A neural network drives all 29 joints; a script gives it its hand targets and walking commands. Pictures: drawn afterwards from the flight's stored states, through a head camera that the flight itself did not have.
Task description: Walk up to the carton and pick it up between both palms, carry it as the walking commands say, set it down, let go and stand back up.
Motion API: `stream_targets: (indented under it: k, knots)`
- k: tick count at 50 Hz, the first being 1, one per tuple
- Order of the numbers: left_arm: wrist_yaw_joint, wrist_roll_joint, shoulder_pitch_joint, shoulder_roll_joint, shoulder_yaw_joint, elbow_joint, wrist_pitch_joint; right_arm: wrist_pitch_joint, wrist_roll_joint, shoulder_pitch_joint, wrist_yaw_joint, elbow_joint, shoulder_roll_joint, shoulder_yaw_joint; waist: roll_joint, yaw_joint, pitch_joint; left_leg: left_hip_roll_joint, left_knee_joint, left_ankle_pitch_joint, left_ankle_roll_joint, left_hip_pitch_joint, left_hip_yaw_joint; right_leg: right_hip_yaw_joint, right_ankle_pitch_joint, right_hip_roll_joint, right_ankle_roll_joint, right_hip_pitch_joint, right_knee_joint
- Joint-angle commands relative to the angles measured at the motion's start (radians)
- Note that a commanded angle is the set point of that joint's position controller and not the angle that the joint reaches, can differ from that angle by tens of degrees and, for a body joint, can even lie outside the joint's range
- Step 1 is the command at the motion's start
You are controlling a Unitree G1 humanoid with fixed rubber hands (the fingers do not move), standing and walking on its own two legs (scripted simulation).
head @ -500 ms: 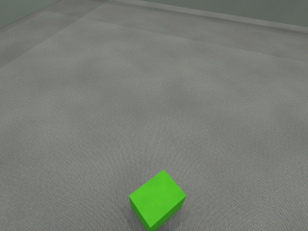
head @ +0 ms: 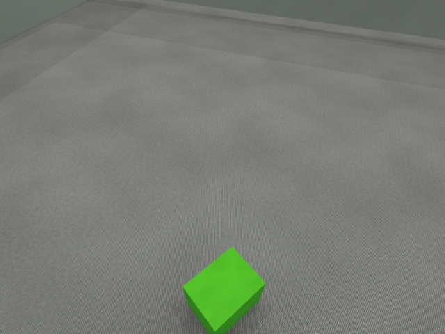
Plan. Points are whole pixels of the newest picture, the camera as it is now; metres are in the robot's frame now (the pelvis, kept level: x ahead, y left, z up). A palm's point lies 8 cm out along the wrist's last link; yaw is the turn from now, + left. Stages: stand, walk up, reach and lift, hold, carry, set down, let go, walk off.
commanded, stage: walk up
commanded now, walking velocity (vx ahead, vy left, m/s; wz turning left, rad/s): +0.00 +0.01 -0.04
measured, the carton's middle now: (223, 294) +0.41 +0.00 -0.67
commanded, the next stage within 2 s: none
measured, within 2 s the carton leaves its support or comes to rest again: neither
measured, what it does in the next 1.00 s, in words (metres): stands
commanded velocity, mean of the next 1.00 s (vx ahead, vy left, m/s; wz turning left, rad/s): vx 0.00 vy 0.01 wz -0.09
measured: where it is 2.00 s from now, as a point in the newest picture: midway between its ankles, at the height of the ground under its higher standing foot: outside the picture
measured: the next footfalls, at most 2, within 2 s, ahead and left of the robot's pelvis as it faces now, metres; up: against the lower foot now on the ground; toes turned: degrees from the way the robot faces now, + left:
none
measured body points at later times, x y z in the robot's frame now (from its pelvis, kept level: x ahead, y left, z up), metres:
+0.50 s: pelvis +0.00 +0.00 +0.00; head +0.02 +0.00 +0.45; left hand +0.04 +0.25 -0.15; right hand -0.01 -0.23 -0.16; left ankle -0.02 +0.14 -0.74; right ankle +0.00 -0.10 -0.74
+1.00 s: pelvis +0.00 +0.00 +0.00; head +0.02 +0.00 +0.45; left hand +0.04 +0.25 -0.15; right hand -0.01 -0.23 -0.16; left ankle -0.02 +0.14 -0.74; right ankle +0.00 -0.10 -0.74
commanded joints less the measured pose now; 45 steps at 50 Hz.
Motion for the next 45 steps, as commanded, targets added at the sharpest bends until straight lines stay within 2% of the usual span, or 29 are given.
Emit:
stream_targets:
  k: [1, 8, 13, 17, 20, 23, 26, 33, 35, 42, 45]
  knots:
    - [0.009, -0.004, 0.027, 0.130, 0.027, -0.032, -0.010, -0.010, -0.001, 0.068, -0.005, -0.014, -0.095, -0.017, -0.019, -0.001, -0.005, 0.073, -0.047, 0.209, 0.038, -0.085, -0.014, 0.157, 0.041, -0.148, 0.004, 0.093, -0.121]
    - [0.007, -0.008, 0.031, 0.109, 0.021, -0.018, -0.013, -0.015, 0.001, 0.071, -0.010, -0.002, -0.091, -0.014, 0.020, 0.006, -0.015, 0.100, -0.083, 0.235, 0.040, -0.067, -0.032, 0.143, 0.063, -0.114, 0.014, 0.091, -0.090]
    - [0.008, -0.008, 0.027, 0.105, 0.019, -0.016, -0.016, -0.016, 0.001, 0.083, -0.010, 0.003, -0.084, -0.014, 0.012, 0.002, -0.005, 0.097, -0.081, 0.221, 0.034, -0.066, -0.021, 0.154, 0.085, -0.121, 0.011, 0.081, -0.098]
    - [0.009, -0.007, 0.020, 0.115, 0.023, -0.009, -0.017, -0.014, 0.005, 0.083, -0.011, 0.006, -0.084, -0.016, -0.019, -0.001, 0.001, 0.093, -0.066, 0.175, 0.025, -0.058, -0.004, 0.169, 0.067, -0.134, 0.010, 0.056, -0.114]
    - [0.009, -0.008, 0.023, 0.116, 0.024, -0.004, -0.019, -0.013, 0.006, 0.074, -0.011, 0.006, -0.076, -0.014, -0.014, 0.000, 0.001, 0.090, -0.057, 0.160, 0.023, -0.045, 0.009, 0.182, 0.060, -0.138, 0.009, 0.040, -0.121]
    - [0.011, -0.009, 0.024, 0.111, 0.024, -0.002, -0.019, -0.016, 0.003, 0.088, -0.008, 0.015, -0.077, -0.015, -0.007, -0.002, -0.004, 0.099, -0.070, 0.181, 0.027, -0.055, -0.005, 0.163, 0.057, -0.126, 0.016, 0.058, -0.112]
    - [0.012, -0.009, 0.032, 0.111, 0.023, 0.005, -0.022, -0.017, 0.006, 0.077, -0.011, 0.011, -0.076, -0.016, -0.006, 0.002, -0.011, 0.099, -0.060, 0.187, 0.020, -0.038, 0.007, 0.170, 0.110, -0.128, 0.012, 0.046, -0.098]
    - [0.012, -0.013, 0.029, 0.103, 0.020, 0.007, -0.020, -0.017, 0.003, 0.075, -0.007, 0.013, -0.071, -0.013, 0.015, 0.004, -0.001, 0.108, -0.085, 0.182, 0.029, -0.058, -0.010, 0.160, 0.071, -0.112, 0.017, 0.056, -0.093]
    - [0.011, -0.010, 0.027, 0.107, 0.022, 0.011, -0.021, -0.017, 0.007, 0.068, -0.010, 0.012, -0.073, -0.015, -0.001, 0.004, -0.005, 0.103, -0.072, 0.172, 0.022, -0.046, 0.004, 0.170, 0.097, -0.119, 0.016, 0.048, -0.098]
    - [0.011, -0.011, 0.036, 0.108, 0.022, 0.020, -0.024, -0.019, 0.008, 0.069, -0.012, 0.008, -0.076, -0.017, 0.005, 0.004, -0.008, 0.105, -0.064, 0.171, 0.016, -0.030, 0.017, 0.176, 0.136, -0.116, 0.013, 0.033, -0.090]
    - [0.015, -0.013, 0.021, 0.104, 0.022, 0.015, -0.023, -0.017, 0.006, 0.077, -0.008, 0.014, -0.065, -0.012, -0.009, 0.000, -0.003, 0.106, -0.071, 0.177, 0.021, -0.048, 0.003, 0.172, 0.098, -0.120, 0.015, 0.043, -0.098]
